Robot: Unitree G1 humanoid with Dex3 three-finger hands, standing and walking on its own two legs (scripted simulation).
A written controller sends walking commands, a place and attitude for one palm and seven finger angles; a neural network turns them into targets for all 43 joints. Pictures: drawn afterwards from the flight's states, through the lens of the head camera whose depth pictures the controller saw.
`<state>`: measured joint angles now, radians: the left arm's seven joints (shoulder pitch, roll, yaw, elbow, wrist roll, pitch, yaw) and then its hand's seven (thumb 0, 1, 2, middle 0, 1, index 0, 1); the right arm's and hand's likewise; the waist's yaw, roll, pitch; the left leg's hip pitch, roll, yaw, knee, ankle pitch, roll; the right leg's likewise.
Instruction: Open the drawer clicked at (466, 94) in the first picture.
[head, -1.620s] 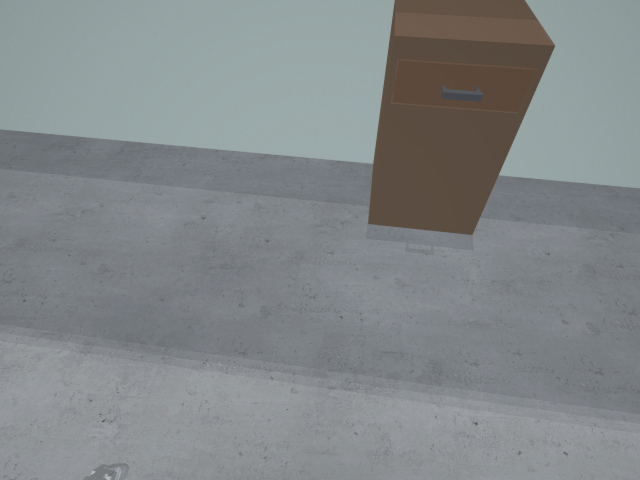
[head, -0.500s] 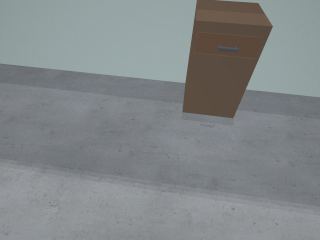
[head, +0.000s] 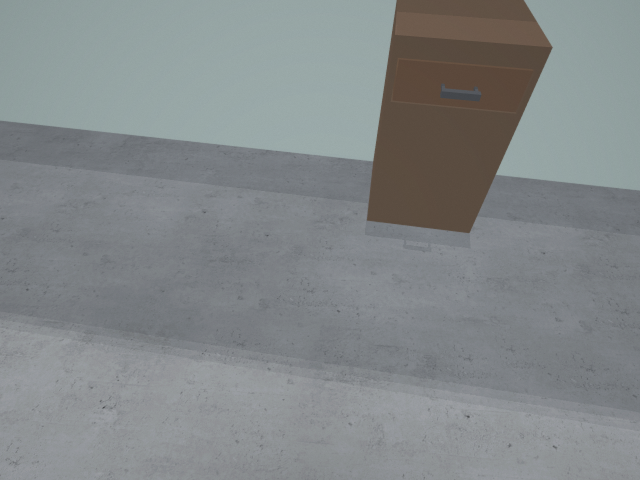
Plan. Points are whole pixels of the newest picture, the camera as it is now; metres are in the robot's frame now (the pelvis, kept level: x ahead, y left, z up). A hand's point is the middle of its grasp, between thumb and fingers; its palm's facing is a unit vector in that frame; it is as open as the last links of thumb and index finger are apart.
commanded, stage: walk to a spot facing it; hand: left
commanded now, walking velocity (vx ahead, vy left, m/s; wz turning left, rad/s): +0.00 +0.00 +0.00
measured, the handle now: (459, 91) +1.25 -0.37 -0.12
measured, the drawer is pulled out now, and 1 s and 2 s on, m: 0.00 0.00 0.00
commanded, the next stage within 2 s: none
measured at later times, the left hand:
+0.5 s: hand out of the picture +0.06 +0.17 -0.18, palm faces -0.14 -0.96 -0.24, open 7.4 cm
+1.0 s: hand (190, 478) +0.16 +0.20 -0.16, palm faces -0.44 -0.87 -0.21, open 7.4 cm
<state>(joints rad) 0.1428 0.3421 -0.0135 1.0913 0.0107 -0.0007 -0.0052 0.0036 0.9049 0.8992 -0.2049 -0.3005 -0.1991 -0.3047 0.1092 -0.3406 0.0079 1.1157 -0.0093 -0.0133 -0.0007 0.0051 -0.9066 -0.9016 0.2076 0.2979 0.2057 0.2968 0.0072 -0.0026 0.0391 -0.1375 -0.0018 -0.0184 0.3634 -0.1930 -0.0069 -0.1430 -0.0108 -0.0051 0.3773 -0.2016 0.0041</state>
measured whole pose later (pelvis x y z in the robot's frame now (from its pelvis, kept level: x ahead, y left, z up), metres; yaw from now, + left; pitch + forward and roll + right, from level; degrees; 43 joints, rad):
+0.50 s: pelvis -0.02 -0.01 -0.02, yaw -10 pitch -1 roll +1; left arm 0.24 0.20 0.02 0.91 0.02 0.04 0.00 0.00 0.91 0.90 -0.20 -0.30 -0.20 -0.30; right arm 0.14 -0.24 -0.05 0.98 -0.01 0.05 -0.02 0.01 -0.91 -0.90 0.21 0.30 0.20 0.30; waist 0.03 0.02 0.10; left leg -0.43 0.03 0.01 1.02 -0.46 -0.04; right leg -0.35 0.07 0.08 0.65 -0.28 -0.04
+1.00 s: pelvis -0.01 +0.03 +0.00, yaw -29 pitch +0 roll -2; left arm 0.24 0.30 0.10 0.91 0.04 0.07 -0.06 0.01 0.91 0.90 -0.20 -0.30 -0.19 -0.30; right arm 0.34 -0.21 -0.03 0.96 -0.03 -0.04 -0.03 0.00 -0.91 -0.90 0.21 0.30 0.21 0.30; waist 0.00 -0.03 -0.01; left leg -0.09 0.09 0.16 0.38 -0.29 0.00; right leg -0.56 -0.05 -0.02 1.07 -0.26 0.06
